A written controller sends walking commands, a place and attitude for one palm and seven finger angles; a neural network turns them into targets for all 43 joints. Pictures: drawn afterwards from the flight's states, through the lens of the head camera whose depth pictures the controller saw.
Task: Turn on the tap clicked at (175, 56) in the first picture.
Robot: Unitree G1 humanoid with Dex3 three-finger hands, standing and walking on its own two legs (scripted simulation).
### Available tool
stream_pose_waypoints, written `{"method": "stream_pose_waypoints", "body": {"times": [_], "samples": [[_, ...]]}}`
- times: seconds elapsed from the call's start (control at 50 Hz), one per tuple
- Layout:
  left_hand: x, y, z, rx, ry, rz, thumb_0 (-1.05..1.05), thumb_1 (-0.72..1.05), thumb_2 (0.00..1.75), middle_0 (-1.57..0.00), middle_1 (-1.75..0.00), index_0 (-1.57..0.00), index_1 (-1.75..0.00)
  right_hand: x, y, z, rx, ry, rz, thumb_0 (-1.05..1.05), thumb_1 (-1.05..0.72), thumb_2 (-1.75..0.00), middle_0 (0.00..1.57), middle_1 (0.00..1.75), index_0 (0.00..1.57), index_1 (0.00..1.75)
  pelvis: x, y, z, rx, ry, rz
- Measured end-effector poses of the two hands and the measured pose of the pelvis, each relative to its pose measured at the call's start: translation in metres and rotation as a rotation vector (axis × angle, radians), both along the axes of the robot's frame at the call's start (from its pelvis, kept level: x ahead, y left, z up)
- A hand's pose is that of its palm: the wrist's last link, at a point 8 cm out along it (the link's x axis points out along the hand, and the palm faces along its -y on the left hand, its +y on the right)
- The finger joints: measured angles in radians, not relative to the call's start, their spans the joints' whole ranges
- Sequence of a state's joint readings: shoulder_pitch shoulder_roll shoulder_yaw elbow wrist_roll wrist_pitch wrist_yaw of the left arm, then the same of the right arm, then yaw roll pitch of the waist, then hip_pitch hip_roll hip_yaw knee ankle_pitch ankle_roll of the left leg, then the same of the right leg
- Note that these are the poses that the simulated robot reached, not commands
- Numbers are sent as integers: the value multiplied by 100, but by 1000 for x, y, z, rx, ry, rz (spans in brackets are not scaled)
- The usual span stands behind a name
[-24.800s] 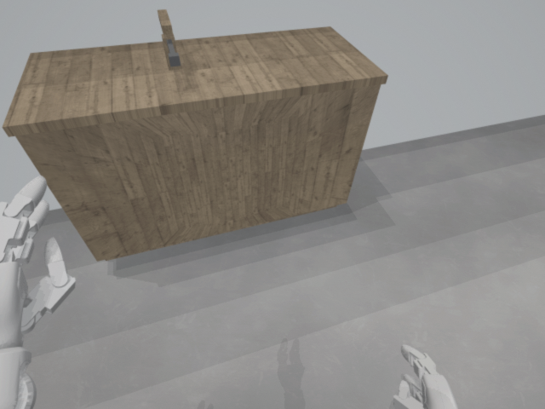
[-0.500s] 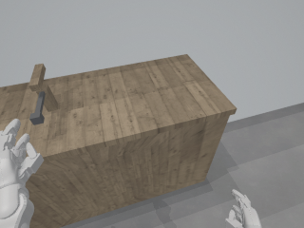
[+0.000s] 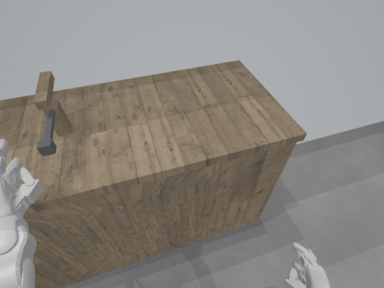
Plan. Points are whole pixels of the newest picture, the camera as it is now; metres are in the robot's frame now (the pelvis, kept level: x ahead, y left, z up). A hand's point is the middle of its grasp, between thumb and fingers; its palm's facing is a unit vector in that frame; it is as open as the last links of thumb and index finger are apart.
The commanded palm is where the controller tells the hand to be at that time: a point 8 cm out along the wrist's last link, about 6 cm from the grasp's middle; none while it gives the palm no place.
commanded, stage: reach beside the lever's end, fingers flat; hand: left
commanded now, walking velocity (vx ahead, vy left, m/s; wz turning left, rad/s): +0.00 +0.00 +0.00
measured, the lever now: (46, 147) +0.37 +0.38 +0.08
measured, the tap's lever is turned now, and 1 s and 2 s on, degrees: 0 0 2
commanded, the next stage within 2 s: push the lever round in 1.20 s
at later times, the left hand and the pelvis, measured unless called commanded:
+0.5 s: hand (33, 166) +0.30 +0.37 +0.09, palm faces +0.64 -0.76 -0.11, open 7.7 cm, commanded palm +0.26 +0.39 +0.09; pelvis +0.00 +0.01 +0.00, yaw +0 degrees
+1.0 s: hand (35, 154) +0.34 +0.39 +0.08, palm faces +0.60 -0.79 -0.12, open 7.8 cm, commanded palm +0.29 +0.42 +0.07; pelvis +0.00 +0.00 -0.01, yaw -1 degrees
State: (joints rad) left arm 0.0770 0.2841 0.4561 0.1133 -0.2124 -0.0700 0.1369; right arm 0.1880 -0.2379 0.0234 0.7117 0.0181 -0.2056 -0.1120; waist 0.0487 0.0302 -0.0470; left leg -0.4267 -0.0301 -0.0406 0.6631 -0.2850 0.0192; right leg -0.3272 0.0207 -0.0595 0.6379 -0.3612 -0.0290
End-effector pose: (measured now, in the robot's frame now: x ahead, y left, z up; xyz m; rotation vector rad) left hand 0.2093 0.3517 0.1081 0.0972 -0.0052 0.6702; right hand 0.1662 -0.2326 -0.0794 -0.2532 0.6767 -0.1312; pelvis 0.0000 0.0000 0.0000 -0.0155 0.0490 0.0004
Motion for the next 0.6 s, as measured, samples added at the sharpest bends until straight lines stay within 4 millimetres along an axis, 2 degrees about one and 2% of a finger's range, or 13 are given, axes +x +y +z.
{"method": "stream_pose_waypoints", "body": {"times": [0.26,0.38,0.6], "samples": [[28,20,-5,1,7,2,1,90,90,-18,-21,-17,-22,-14,4,-9,-15,67,-13,1,-90,-89,21,30,21,30,-1,8,-2,-7,26,0],[40,30,-12,-12,34,13,1,90,90,-17,-20,-16,-20,-26,-2,-12,-26,113,-40,1,-90,-89,21,30,21,30,-1,7,-3,-10,40,-3],[49,50,-14,1,28,34,1,90,90,-16,-17,-15,-18,-50,-20,-22,-50,208,-81,1,-90,-89,21,30,21,30,0,3,-7,-15,69,-3]]}}
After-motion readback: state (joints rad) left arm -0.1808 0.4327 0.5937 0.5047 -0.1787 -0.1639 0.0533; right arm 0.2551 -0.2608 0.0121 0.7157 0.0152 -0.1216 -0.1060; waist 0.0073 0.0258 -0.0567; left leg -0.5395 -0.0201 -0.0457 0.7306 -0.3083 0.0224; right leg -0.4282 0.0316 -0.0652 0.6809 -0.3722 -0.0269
